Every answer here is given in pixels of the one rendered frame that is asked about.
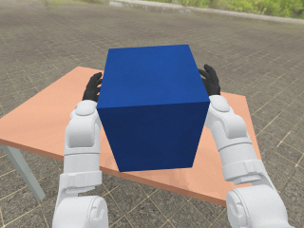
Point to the right robot upper arm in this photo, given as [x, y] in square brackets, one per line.
[256, 206]

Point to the table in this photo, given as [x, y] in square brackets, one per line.
[39, 125]

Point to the right robot hand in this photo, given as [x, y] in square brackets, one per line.
[211, 81]

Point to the robot left forearm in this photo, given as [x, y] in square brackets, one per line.
[82, 147]

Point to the robot right forearm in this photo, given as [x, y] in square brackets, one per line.
[239, 159]

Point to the left robot upper arm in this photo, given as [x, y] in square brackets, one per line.
[81, 212]

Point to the carton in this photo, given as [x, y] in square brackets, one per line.
[152, 105]

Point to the left robot hand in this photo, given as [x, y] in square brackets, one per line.
[91, 89]

